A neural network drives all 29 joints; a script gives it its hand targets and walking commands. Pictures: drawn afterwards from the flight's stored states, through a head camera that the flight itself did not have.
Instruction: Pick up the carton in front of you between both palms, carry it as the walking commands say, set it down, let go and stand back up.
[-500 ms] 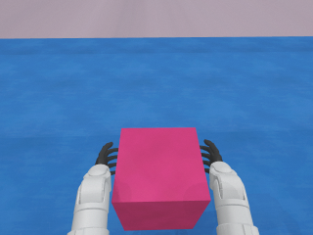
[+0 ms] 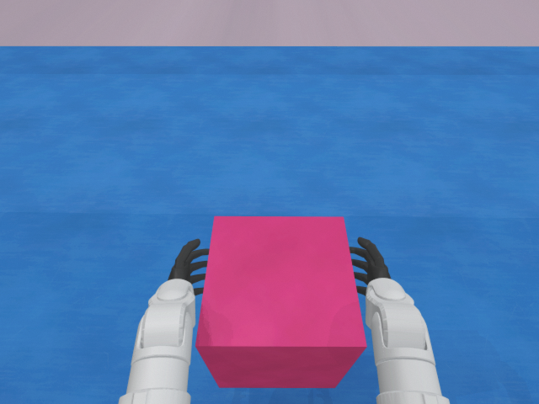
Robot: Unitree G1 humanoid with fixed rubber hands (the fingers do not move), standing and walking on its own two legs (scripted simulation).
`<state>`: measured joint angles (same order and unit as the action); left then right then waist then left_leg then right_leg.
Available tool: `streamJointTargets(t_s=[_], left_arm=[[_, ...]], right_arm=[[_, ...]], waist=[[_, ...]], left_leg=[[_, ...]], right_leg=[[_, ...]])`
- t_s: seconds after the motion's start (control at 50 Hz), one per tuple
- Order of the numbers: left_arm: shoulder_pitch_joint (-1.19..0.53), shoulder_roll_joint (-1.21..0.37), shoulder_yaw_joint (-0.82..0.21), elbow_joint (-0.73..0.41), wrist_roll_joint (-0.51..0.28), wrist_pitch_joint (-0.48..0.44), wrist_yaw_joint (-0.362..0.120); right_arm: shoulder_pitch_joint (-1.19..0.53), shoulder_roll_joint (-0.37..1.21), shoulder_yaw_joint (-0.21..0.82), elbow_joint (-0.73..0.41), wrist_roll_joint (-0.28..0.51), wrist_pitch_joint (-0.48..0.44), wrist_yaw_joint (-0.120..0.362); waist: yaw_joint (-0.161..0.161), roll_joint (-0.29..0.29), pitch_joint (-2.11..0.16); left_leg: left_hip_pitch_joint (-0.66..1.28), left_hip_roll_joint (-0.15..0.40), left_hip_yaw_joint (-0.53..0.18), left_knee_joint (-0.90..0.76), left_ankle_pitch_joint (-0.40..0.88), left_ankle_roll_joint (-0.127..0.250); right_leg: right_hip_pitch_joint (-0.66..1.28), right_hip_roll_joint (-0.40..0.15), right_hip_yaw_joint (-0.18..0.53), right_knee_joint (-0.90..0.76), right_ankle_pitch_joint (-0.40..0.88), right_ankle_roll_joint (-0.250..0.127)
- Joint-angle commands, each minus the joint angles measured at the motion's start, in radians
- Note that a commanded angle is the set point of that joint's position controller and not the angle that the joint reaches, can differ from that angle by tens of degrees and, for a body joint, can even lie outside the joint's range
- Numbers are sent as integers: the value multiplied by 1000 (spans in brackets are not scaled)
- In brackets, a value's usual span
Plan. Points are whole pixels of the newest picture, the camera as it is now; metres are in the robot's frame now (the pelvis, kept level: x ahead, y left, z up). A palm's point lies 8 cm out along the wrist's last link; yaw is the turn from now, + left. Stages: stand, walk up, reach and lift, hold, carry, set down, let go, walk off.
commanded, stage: hold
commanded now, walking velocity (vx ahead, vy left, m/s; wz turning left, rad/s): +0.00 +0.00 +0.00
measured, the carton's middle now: (278, 306) +0.30 -0.01 -0.05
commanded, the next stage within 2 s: set down in 0.88 s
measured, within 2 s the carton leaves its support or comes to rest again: neither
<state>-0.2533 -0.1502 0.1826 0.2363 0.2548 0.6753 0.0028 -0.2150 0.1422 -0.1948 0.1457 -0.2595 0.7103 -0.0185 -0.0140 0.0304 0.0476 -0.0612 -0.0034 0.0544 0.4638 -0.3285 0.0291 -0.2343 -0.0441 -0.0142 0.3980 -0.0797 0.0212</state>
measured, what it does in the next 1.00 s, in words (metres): stands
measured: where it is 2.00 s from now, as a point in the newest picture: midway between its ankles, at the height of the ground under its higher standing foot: outside the picture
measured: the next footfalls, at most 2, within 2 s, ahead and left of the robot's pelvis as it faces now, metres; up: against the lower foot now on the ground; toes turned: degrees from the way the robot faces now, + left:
none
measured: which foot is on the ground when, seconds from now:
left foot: down 0.00-1.00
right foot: down 0.00-1.00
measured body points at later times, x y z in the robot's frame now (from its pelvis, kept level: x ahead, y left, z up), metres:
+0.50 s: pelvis +0.00 -0.05 +0.00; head -0.02 -0.08 +0.45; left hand +0.29 +0.13 +0.04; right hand +0.32 -0.17 +0.03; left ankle -0.04 +0.10 -0.74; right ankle +0.08 -0.15 -0.74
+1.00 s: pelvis +0.00 -0.04 +0.00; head -0.02 -0.06 +0.45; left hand +0.30 +0.14 +0.04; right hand +0.33 -0.16 +0.04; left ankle -0.04 +0.10 -0.74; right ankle +0.08 -0.15 -0.74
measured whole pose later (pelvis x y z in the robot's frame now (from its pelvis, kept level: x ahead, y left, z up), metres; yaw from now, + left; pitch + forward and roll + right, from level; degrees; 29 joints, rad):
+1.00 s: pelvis +0.00 -0.04 +0.00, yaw +6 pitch -5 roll +0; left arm -0.33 -0.17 0.29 0.35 0.30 0.65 -0.02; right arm -0.33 0.17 -0.27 0.29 -0.33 0.69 0.00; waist -0.01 0.06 0.03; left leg -0.03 -0.01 -0.13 0.40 -0.28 -0.02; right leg -0.16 0.02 0.01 0.35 -0.09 0.00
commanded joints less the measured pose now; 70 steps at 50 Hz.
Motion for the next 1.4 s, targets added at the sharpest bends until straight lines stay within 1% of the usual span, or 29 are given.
streamJointTargets(t_s=[0.0,0.02,0.08,0.1,0.14,0.18,0.24,0.32,0.4,0.54,0.64,0.76,0.88,0.9,0.94,1.0,1.06,1.1,1.14,1.18,1.2,1.24,1.3,1.38], left_arm=[[-396,-871,-475,-59,-205,-58,-182],[-421,-872,-492,-68,-217,-60,-190],[-477,-886,-532,-79,-254,-61,-215],[-485,-884,-535,-74,-257,-60,-221],[-495,-880,-530,-62,-254,-58,-230],[-495,-878,-517,-46,-246,-57,-235],[-494,-883,-495,-26,-233,-57,-238],[-493,-894,-468,-5,-217,-60,-241],[-498,-904,-445,16,-206,-62,-248],[-527,-918,-420,48,-202,-64,-267],[-550,-924,-409,65,-202,-63,-277],[-565,-927,-406,72,-203,-59,-280],[-575,-930,-415,60,-206,-56,-275],[-582,-936,-419,59,-208,-56,-273],[-604,-944,-411,73,-202,-60,-267],[-657,-955,-368,140,-170,-81,-257],[-711,-946,-285,242,-114,-122,-243],[-733,-915,-216,294,-67,-153,-224],[-731,-864,-146,327,-21,-188,-204],[-698,-800,-87,353,21,-235,-186],[-674,-769,-67,364,36,-266,-179],[-644,-732,-60,377,43,-338,-169],[-658,-772,-133,372,7,-455,-159],[-734,-831,-297,341,-76,-573,-141]], right_arm=[[-455,871,576,-57,248,-50,239],[-453,886,581,-57,243,-53,237],[-420,891,554,-25,217,-56,221],[-414,890,543,-17,207,-57,218],[-410,893,528,5,195,-57,215],[-416,897,522,17,193,-55,217],[-441,907,526,28,199,-53,226],[-476,920,537,36,210,-51,241],[-501,932,539,46,216,-48,253],[-522,949,523,83,214,-41,266],[-533,958,506,111,211,-37,272],[-541,963,492,133,207,-33,277],[-546,966,488,133,207,-35,278],[-553,960,484,132,205,-37,278],[-576,944,461,148,194,-46,281],[-635,906,397,211,159,-74,288],[-704,855,298,299,100,-120,290],[-728,814,217,353,50,-154,282],[-719,764,139,397,-3,-190,267],[-683,709,82,427,-47,-238,252],[-659,685,65,437,-62,-269,246],[-637,661,66,440,-66,-340,240],[-668,698,150,430,-24,-451,240],[-742,776,297,417,47,-561,229]], waist=[[34,39,-265],[17,9,-260],[-16,-11,-260],[-24,-10,-255],[-27,-13,-240],[-21,-14,-230],[-3,-14,-229],[18,-19,-241],[27,-29,-252],[21,-48,-259],[16,-51,-262],[15,-42,-259],[14,-30,-262],[10,-24,-262],[4,-9,-250],[-5,17,-214],[-16,32,-178],[-26,26,-156],[-33,11,-152],[-35,0,-167],[-34,-4,-183],[-26,-7,-239],[-21,-13,-408],[-33,-36,-734]], left_leg=[[-83,-52,-178,-160,396,-11],[-88,-51,-174,-158,399,-15],[-139,-52,-168,-166,361,-26],[-142,-56,-165,-169,335,-27],[-171,-61,-160,-178,281,-27],[-200,-66,-157,-185,234,-23],[-240,-70,-153,-193,179,-15],[-269,-76,-150,-196,130,-3],[-286,-80,-147,-197,92,7],[-307,-83,-143,-191,56,12],[-319,-83,-142,-188,45,11],[-327,-82,-142,-192,44,7],[-317,-82,-140,-201,64,0],[-315,-80,-141,-203,66,-3],[-323,-75,-143,-204,54,-7],[-363,-66,-146,-199,7,-11],[-422,-63,-149,-176,-27,-14],[-452,-71,-146,-138,-12,-21],[-463,-85,-138,-93,39,-31],[-487,-98,-129,-50,108,-39],[-507,-104,-124,-27,141,-42],[-565,-117,-114,23,200,-49],[-663,-132,-109,106,278,-62],[-824,-145,-102,241,365,-82]], right_leg=[[351,155,65,28,202,-19],[352,164,52,23,187,-12],[409,165,56,7,171,-24],[412,165,55,1,161,-26],[430,161,55,-10,138,-30],[451,154,57,-16,121,-31],[483,142,63,-21,100,-28],[509,127,73,-26,75,-21],[520,115,82,-34,44,-14],[526,100,94,-52,-12,-5],[524,94,97,-60,-34,-1],[519,97,88,-58,-24,-1],[517,105,78,-51,18,-2],[515,108,75,-47,23,-5],[503,114,68,-35,15,-10],[472,126,54,-3,-21,-18],[416,132,41,45,-39,-23],[345,134,35,76,-37,-28],[268,136,34,98,-7,-32],[202,141,35,124,65,-30],[171,144,36,142,105,-29],[125,146,42,192,185,-27],[97,146,55,288,319,-28],[112,133,71,438,538,-24]])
